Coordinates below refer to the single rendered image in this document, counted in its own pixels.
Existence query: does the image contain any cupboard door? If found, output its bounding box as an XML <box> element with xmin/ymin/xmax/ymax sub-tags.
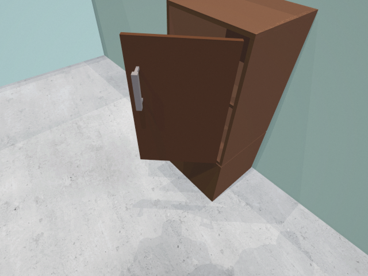
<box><xmin>120</xmin><ymin>32</ymin><xmax>244</xmax><ymax>163</ymax></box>

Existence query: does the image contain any handle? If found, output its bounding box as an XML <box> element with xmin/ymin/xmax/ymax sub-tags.
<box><xmin>131</xmin><ymin>66</ymin><xmax>143</xmax><ymax>111</ymax></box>

